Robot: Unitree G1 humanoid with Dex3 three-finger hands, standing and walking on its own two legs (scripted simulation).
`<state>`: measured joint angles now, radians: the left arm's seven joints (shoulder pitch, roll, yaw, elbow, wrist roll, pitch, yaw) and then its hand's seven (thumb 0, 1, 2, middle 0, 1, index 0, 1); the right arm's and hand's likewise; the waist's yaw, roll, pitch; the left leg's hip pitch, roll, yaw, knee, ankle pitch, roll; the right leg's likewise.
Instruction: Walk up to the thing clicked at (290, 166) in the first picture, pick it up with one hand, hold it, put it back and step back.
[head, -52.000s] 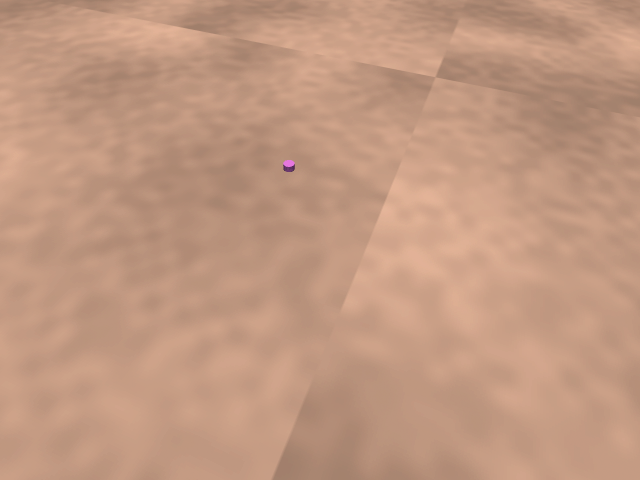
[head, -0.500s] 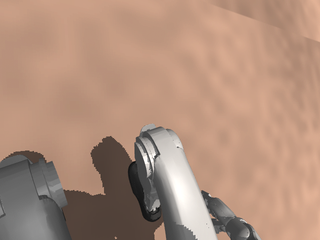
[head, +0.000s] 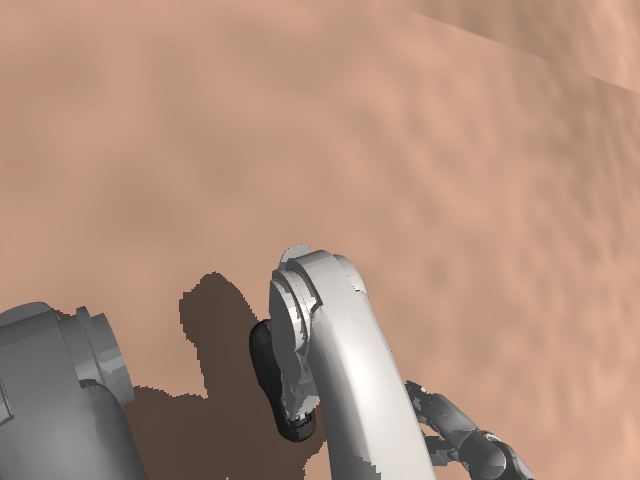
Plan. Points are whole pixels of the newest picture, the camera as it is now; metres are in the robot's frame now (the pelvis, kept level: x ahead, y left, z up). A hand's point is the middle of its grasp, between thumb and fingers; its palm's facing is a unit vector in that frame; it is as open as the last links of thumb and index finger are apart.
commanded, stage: close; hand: left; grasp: from above
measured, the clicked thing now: out of the picture +0.41 +0.40 -0.28
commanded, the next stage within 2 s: settle in 1.90 s
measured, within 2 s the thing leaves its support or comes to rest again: neither
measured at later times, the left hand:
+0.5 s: hand out of the picture +0.41 +0.40 -0.24, palm faces -0.41 -0.20 -0.89, open 12.7 cm
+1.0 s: hand out of the picture +0.41 +0.39 -0.24, palm faces -0.39 -0.17 -0.91, open 11.1 cm
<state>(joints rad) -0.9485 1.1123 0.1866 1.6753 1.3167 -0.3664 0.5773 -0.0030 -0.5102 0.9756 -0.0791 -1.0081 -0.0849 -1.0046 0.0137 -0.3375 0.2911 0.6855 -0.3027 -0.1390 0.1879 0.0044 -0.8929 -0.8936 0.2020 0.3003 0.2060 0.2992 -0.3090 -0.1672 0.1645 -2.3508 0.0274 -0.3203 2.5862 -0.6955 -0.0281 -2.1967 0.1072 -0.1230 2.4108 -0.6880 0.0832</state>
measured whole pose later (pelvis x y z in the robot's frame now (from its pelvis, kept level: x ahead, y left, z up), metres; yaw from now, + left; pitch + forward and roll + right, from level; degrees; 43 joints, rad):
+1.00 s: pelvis +0.00 +0.00 +0.00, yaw -1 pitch +24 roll -15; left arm -0.97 1.12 0.17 1.70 1.31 -0.31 0.62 0.00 -0.04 0.63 -0.38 -0.82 -0.42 -0.78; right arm 0.00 -0.34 0.31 0.69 -0.31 -0.20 0.21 0.00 -0.88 -0.89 0.20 0.30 0.21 0.30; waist -0.32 -0.18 0.18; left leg -2.36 0.03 -0.33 2.61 -0.70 -0.02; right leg -2.20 0.10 -0.13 2.42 -0.68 0.08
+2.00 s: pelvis +0.00 +0.00 -0.01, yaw -1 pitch +24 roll -15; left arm -0.97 1.11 0.17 1.69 1.29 -0.32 0.59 -0.02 0.34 0.25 -0.77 -0.52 -0.89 -0.46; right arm 0.02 -0.35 0.31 0.69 -0.31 -0.22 0.23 0.00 -0.88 -0.89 0.20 0.30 0.21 0.30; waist -0.32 -0.17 0.18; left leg -2.36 0.03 -0.32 2.61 -0.71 -0.02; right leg -2.20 0.09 -0.13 2.43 -0.69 0.08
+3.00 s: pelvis +0.00 -0.01 +0.02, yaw +4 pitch +30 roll -11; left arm -0.89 0.92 0.16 1.30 1.23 -0.30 0.25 -0.03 0.30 0.25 -0.84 -0.46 -0.95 -0.40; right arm 0.10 -0.32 0.13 0.67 -0.15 -0.02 0.17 0.01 -0.90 -0.89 0.20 0.30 0.21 0.30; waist -0.21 -0.02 0.02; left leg -2.35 0.02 -0.23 2.46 -0.64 -0.02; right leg -2.21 0.03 -0.08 2.35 -0.68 0.07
